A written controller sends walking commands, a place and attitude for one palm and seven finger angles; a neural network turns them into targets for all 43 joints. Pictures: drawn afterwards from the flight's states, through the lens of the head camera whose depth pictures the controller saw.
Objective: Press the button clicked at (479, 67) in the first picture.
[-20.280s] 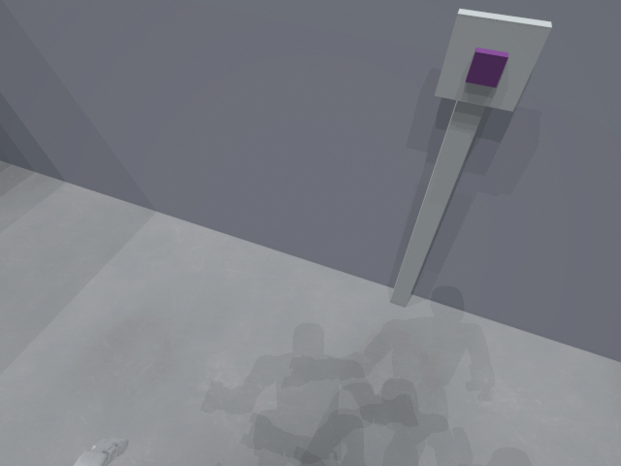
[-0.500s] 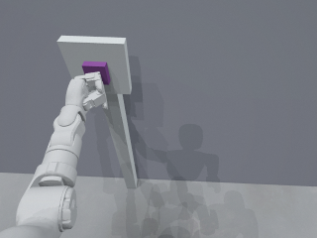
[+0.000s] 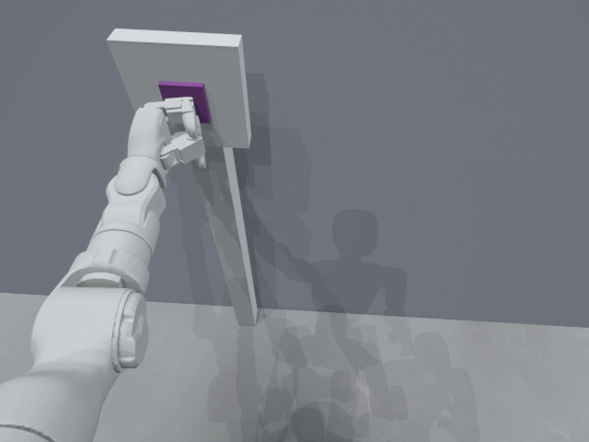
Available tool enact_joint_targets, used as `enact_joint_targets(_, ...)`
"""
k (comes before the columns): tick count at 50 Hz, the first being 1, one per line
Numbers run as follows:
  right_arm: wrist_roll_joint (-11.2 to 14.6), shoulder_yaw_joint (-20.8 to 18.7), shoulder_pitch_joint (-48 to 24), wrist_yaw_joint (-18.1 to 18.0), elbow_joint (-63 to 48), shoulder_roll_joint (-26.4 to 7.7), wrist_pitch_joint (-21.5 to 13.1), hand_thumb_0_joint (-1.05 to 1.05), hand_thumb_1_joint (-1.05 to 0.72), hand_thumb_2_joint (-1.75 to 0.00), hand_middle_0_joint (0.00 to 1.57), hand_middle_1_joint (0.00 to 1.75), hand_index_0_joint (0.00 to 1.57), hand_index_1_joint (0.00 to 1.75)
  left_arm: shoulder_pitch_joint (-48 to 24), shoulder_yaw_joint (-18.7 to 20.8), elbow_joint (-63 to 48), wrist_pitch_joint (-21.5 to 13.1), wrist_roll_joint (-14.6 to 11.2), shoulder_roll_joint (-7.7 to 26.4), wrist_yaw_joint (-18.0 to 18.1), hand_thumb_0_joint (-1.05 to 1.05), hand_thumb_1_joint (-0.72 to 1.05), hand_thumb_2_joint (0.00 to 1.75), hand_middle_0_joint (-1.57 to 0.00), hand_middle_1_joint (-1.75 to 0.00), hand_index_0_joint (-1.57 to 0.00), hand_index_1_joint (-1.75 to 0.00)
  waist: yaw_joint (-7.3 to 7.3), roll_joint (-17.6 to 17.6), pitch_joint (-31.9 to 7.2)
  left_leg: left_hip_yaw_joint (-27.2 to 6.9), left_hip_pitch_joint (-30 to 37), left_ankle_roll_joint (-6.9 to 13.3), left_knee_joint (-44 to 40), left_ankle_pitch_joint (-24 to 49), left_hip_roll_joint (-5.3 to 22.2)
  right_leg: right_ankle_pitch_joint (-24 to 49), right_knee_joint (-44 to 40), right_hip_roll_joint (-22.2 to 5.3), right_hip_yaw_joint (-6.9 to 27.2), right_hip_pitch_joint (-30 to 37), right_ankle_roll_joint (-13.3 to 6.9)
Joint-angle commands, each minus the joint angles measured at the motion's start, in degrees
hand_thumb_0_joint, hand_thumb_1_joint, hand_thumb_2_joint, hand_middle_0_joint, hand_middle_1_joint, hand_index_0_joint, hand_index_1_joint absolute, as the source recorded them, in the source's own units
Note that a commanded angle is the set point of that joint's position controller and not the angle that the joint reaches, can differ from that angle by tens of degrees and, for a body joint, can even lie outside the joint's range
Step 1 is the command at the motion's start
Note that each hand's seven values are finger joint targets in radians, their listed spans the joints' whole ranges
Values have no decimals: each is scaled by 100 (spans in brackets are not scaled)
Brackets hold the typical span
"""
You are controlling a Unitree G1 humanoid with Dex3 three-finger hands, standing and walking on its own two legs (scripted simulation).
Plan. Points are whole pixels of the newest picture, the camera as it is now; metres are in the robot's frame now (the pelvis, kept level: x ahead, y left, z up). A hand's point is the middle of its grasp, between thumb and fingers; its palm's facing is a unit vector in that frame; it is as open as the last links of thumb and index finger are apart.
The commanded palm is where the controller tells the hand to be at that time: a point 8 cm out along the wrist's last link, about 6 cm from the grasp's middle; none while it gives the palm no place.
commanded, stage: hold the button down briefly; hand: left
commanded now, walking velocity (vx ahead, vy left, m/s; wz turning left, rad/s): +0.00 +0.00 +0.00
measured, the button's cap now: (187, 98) +0.53 +0.14 +0.17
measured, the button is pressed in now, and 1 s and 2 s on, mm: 13 0 0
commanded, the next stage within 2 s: pull the fist back off the button in 0.08 s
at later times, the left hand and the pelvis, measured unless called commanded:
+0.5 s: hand (200, 148) +0.47 +0.12 +0.14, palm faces -0.06 -1.00 -0.02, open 2.7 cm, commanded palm +0.44 +0.16 +0.15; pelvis +0.00 +0.00 +0.00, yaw -1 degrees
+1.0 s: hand (189, 187) +0.39 +0.13 +0.14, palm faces -0.06 -1.00 -0.01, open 3.1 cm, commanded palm +0.37 +0.17 +0.15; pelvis +0.03 -0.01 +0.01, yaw -2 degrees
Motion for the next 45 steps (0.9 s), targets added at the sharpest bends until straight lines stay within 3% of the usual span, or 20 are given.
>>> enact_joint_targets(1,1,-331,401,-51,-444,-906,-284,0,-90,-90,20,30,20,30,-3781,-81,-1198,-315,3,613,131,0,90,90,-130,-150,-130,-150,-635,-18,-1681,-538,1440,-46,-557,-240,199,93,-630,-7,495,-391,149)
enact_joint_targets(4,-3,-342,412,-35,-412,-904,-344,0,-90,-90,20,30,20,30,-3917,-276,-1263,-346,12,410,136,0,90,90,-130,-150,-130,-150,-668,243,-1661,-589,1593,-74,-567,-349,215,24,-596,-8,470,-635,140)
enact_joint_targets(8,-6,-332,456,-35,-422,-946,-369,0,-90,-90,20,30,20,30,-3861,-30,-1145,-328,-12,712,157,0,90,90,-130,-150,-130,-150,-633,85,-1690,-563,1372,-58,-545,-452,199,-58,-592,-6,495,-504,144)
enact_joint_targets(10,-7,-326,455,-30,-422,-935,-397,0,-90,-90,20,30,20,30,-3885,-149,-1116,-334,-24,567,127,0,90,90,-130,-150,-130,-150,-652,78,-1616,-554,1323,-57,-548,-480,191,-65,-601,-8,494,-512,143)
enact_joint_targets(16,-24,-344,427,12,-515,-938,-404,0,-90,-90,20,30,20,30,-3523,49,-1140,-373,-5,714,82,0,90,90,-130,-150,-130,-150,-491,8,-1730,-552,1264,-59,-500,-397,175,-8,-524,-9,469,-366,115)
enact_joint_targets(17,-16,-341,396,24,-569,-924,-404,0,-90,-90,20,30,20,30,-3412,25,-1189,-376,-12,668,55,0,90,90,-130,-150,-130,-150,-439,121,-1774,-526,1279,-67,-498,-397,172,-20,-514,-13,481,-367,113)
enact_joint_targets(18,-16,-356,387,25,-592,-935,-395,0,-90,-90,20,30,20,30,-3259,194,-1231,-391,-20,829,60,0,90,90,-130,-150,-130,-150,-368,29,-1834,-538,1286,-69,-507,-367,181,2,-498,-12,468,-288,107)
enact_joint_targets(20,-1,-359,321,42,-680,-890,-391,0,-90,-90,20,30,20,30,-3009,94,-1420,-411,-22,676,18,0,90,90,-130,-150,-130,-150,-282,189,-1910,-504,1399,-79,-489,-167,183,138,-468,0,454,-226,86)
enact_joint_targets(21,-8,-359,306,51,-696,-882,-384,0,-90,-90,20,30,20,30,-2980,-12,-1503,-429,-18,541,2,0,90,90,-130,-150,-130,-150,-312,199,-1866,-531,1495,-83,-483,-76,198,209,-447,8,422,-283,78)
enact_joint_targets(23,15,-384,240,63,-758,-871,-373,0,-90,-90,20,30,20,30,-2736,-41,-1743,-436,-55,446,-3,0,90,90,-130,-150,-130,-150,-250,156,-1893,-527,1627,-84,-473,70,217,309,-431,27,409,-299,83)
enact_joint_targets(27,39,-382,102,54,-890,-842,-338,0,-90,-90,20,30,20,30,-2250,203,-2122,-354,-157,620,18,0,90,90,-130,-150,-130,-150,-73,-222,-1870,-394,1464,-42,-505,251,192,559,-494,31,451,161,101)
enact_joint_targets(28,53,-383,33,50,-942,-831,-319,0,-90,-90,20,30,20,30,-1951,283,-2223,-321,-155,687,16,0,90,90,-130,-150,-130,-150,21,-221,-1867,-356,1441,-42,-506,337,180,672,-488,26,459,283,94)
enact_joint_targets(31,62,-357,-105,62,-1054,-778,-303,0,-90,-90,20,30,20,30,-1686,70,-2719,-250,-129,464,6,0,90,90,-130,-150,-130,-150,61,-125,-1817,-323,1528,-29,-516,513,165,852,-494,17,449,377,90)
enact_joint_targets(34,69,-346,-293,58,-1216,-738,-277,0,-90,-90,20,30,20,30,-909,381,-3198,-125,-158,711,24,0,90,90,-130,-150,-130,-150,311,-38,-1942,-236,1593,-28,-548,814,157,1238,-483,-1,496,744,73)
enact_joint_targets(36,70,-332,-389,47,-1289,-722,-230,0,-90,-90,20,30,20,30,-419,488,-3401,6,-188,810,9,0,90,90,-130,-150,-130,-150,367,-251,-1831,-163,1451,-2,-534,967,149,1497,-519,-16,529,990,103)
enact_joint_targets(40,102,-340,-638,50,-1476,-631,-184,0,-90,-90,20,30,20,30,202,272,-4395,276,-233,494,-52,0,90,90,-130,-150,-130,-150,434,-67,-1877,-87,1762,0,-563,1499,160,2118,-518,-45,517,1175,115)
enact_joint_targets(41,98,-349,-664,51,-1517,-630,-179,0,-90,-90,20,30,20,30,292,257,-4691,309,-249,487,-53,0,90,90,-130,-150,-130,-150,435,-199,-1942,-99,1814,6,-549,1608,164,2197,-511,-40,501,1260,122)
enact_joint_targets(44,117,-353,-876,49,-1608,-580,-191,0,-90,-90,20,30,20,30,909,114,-5384,536,-343,224,-96,0,90,90,-130,-150,-130,-150,520,-100,-1890,-81,2049,-3,-592,1880,174,2457,-550,-54,492,1325,126)
enact_joint_targets(45,120,-349,-922,40,-1611,-576,-184,0,-90,-90,20,30,20,30,957,14,-5605,613,-341,162,-106,0,90,90,-130,-150,-130,-150,473,-73,-1869,-84,2101,-9,-613,1920,177,2479,-566,-57,477,1326,132)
